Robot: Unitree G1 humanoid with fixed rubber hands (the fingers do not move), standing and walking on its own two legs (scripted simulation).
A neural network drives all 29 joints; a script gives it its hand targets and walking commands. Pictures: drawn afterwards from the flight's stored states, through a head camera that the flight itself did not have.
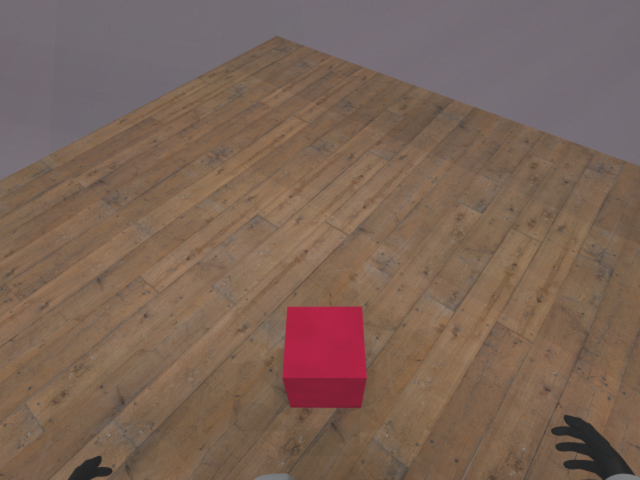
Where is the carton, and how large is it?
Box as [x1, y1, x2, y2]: [282, 307, 366, 407]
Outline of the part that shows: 287,307 282,377 290,406 360,407 366,378 361,307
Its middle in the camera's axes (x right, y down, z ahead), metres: +0.02 +0.36 +1.13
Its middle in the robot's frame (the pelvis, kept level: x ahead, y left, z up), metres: +0.51 +0.02 -0.63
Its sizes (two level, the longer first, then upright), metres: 0.210 0.200 0.250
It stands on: the floor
